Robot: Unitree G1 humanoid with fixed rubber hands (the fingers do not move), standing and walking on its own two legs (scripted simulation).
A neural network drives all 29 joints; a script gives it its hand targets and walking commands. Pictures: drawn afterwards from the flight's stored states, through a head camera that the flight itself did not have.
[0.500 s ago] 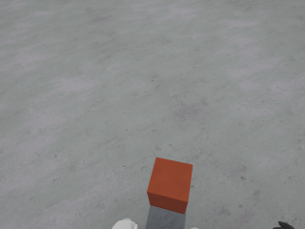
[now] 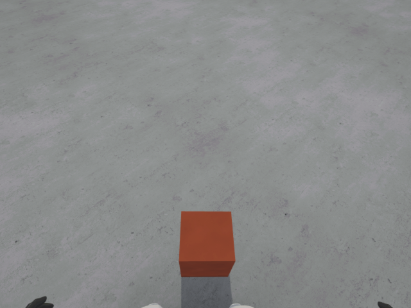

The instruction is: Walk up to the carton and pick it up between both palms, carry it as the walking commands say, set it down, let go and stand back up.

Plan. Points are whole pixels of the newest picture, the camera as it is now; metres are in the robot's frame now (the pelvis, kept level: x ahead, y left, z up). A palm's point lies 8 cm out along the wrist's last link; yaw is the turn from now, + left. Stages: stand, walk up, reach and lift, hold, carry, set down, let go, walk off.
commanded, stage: walk up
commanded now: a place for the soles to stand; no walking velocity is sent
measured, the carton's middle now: (205, 245) +0.45 -0.03 -0.61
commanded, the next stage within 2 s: reach and lift in 1.62 s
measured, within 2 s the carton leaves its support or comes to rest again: neither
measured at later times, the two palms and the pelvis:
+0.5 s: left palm out of the picture +0.15 +0.29 -0.07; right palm out of the picture +0.08 -0.35 -0.07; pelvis +0.01 -0.01 +0.02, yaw -4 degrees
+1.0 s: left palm (36, 302) +0.17 +0.31 -0.06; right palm out of the picture +0.11 -0.35 -0.06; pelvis +0.04 +0.00 +0.03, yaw -4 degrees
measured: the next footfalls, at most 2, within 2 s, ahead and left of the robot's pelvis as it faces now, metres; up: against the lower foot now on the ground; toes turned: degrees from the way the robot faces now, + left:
none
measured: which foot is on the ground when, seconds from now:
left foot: down 0.00-1.00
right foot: down 0.00-1.00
